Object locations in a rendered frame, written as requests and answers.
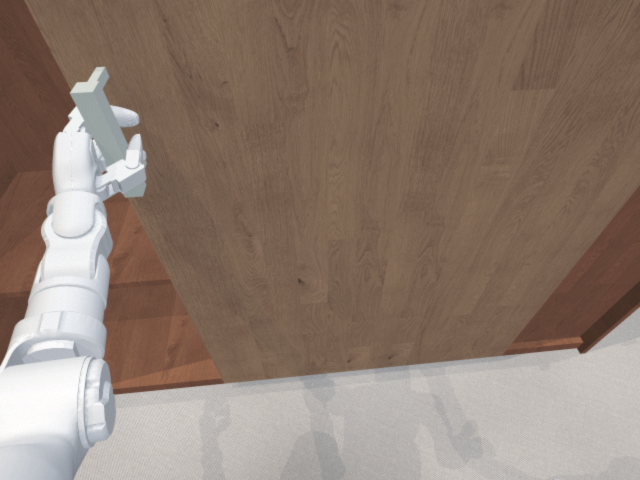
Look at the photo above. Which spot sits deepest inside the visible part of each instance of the left robot upper arm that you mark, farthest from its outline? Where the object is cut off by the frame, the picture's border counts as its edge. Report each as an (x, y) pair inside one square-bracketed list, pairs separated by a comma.
[(51, 413)]

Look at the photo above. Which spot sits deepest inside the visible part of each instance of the robot left hand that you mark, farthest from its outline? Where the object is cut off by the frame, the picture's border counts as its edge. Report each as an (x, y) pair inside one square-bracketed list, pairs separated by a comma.
[(77, 160)]

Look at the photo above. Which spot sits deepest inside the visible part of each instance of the wardrobe door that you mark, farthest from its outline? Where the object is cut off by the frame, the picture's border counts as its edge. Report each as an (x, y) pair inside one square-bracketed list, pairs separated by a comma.
[(342, 185), (604, 274)]

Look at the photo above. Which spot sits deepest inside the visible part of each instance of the handle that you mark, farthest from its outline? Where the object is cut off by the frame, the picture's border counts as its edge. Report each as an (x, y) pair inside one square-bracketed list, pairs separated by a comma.
[(96, 111)]

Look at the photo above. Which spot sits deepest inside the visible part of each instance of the robot left forearm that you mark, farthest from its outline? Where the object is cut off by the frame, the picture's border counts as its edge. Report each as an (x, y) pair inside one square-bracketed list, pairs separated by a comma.
[(64, 317)]

